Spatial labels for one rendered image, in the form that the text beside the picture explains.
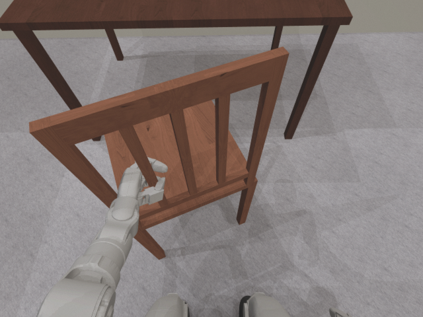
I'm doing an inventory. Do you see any left robot hand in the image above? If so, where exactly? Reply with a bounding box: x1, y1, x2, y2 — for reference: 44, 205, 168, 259
117, 157, 168, 206

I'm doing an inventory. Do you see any chair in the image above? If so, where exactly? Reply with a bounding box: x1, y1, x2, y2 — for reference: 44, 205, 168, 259
29, 47, 289, 260

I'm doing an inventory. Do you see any robot left forearm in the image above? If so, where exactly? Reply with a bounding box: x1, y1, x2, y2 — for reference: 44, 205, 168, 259
36, 196, 139, 317

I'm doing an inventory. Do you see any left robot upper arm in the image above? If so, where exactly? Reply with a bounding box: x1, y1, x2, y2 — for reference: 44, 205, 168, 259
40, 278, 116, 317

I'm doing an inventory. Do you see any robot right shin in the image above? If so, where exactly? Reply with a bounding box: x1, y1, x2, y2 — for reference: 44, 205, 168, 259
248, 293, 265, 300

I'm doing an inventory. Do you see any table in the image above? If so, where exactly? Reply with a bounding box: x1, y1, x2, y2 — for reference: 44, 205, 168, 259
0, 0, 353, 141

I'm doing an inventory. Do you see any left robot thigh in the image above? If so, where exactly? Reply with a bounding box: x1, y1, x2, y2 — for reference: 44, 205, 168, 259
145, 296, 188, 317

